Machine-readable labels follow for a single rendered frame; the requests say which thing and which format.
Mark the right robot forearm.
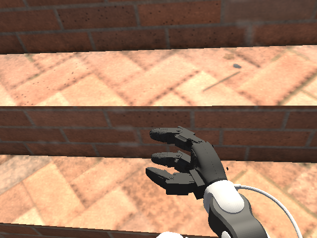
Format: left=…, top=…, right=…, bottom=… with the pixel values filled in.
left=203, top=179, right=270, bottom=238

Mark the robot right hand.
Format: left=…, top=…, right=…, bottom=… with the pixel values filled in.
left=146, top=126, right=228, bottom=199

